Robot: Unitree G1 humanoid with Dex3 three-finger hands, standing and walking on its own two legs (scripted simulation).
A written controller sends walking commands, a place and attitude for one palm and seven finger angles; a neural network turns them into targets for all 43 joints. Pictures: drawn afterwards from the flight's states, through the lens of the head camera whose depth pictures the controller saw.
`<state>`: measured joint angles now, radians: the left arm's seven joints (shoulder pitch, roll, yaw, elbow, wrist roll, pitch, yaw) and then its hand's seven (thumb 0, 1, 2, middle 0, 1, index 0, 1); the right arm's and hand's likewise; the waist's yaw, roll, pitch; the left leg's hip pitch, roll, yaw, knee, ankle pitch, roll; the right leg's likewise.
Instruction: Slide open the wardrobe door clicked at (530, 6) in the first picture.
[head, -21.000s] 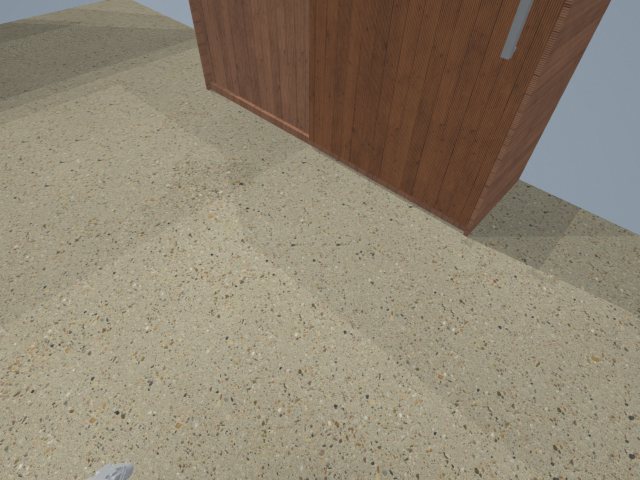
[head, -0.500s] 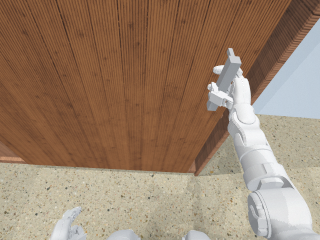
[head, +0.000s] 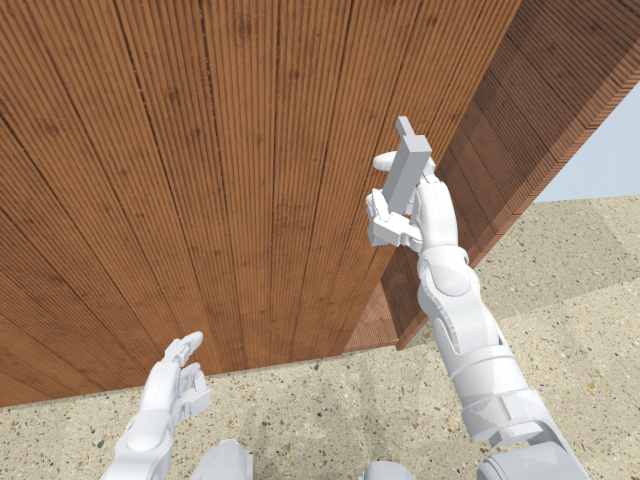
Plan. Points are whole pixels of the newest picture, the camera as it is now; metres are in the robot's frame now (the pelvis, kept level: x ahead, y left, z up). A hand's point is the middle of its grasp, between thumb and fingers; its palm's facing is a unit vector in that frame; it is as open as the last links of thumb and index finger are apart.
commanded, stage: step sideways, sliding the door along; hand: right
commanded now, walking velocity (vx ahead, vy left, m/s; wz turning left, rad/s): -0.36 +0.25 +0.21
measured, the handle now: (389, 185) +0.44 -0.09 +0.11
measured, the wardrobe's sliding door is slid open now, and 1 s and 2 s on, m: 0.19 0.58 0.66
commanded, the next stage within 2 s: stop walking and hold the door there in 1.80 s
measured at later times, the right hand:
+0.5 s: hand (193, 238) +0.35 +0.14 +0.11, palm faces -0.24 +0.96 -0.13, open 6.6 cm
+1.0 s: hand (21, 252) +0.32 +0.30 +0.11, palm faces -0.24 +0.96 -0.16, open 6.7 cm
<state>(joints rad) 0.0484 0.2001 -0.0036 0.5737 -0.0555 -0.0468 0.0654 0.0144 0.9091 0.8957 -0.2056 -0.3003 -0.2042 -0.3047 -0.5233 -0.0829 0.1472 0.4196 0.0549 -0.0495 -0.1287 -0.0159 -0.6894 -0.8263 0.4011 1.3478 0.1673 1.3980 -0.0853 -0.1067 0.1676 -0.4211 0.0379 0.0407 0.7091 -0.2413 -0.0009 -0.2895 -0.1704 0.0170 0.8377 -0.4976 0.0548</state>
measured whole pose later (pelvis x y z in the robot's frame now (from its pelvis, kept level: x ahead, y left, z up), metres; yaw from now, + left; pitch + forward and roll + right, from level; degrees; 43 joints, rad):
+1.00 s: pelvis -0.11 +0.29 +0.01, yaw +12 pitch +0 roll -2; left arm 0.18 0.26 0.03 0.68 -0.02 -0.03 0.10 0.01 0.91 0.90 -0.20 -0.30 -0.20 -0.30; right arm -0.65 -0.15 0.04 0.63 0.06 -0.06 -0.11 0.00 -0.66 -0.75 0.31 1.27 0.22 1.40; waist 0.02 0.00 0.12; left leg -0.40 -0.10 0.05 0.54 -0.15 0.13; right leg -0.25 -0.03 -0.13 0.58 -0.41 0.01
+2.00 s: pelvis -0.06 +0.64 +0.01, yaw +4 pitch -1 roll +1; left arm 0.10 0.19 0.01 0.59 -0.06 -0.03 0.02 0.01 0.91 0.90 -0.20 -0.30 -0.20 -0.30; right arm -0.43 -0.34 -0.18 0.40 0.07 -0.07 -0.11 -0.03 -0.59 -0.84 0.40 1.31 0.26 1.40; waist -0.14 -0.05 0.20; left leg -0.35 0.03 0.04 0.59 -0.07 0.00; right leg -0.15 -0.25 -0.16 0.67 -0.37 0.11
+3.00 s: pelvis -0.07 +0.62 +0.03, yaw +13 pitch -1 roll +0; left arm 0.29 0.28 -0.01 0.74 -0.03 -0.07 0.13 0.02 0.91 0.90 -0.21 -0.30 -0.20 -0.30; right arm -0.29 -0.40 -0.34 0.67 0.04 -0.07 -0.16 0.00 -0.65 -0.74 0.33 1.28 0.41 1.40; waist 0.02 -0.01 -0.07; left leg -0.22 0.02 0.03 0.46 -0.22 -0.01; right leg -0.25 -0.05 -0.22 0.46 -0.18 -0.05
